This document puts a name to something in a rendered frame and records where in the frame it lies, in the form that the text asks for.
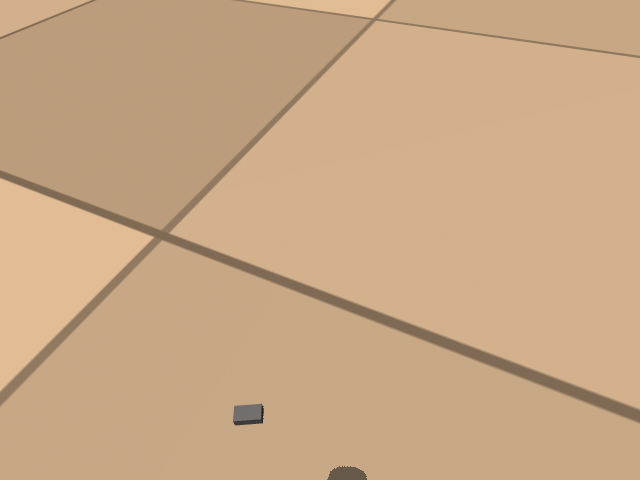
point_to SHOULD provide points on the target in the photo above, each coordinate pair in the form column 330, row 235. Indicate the small box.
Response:
column 248, row 414

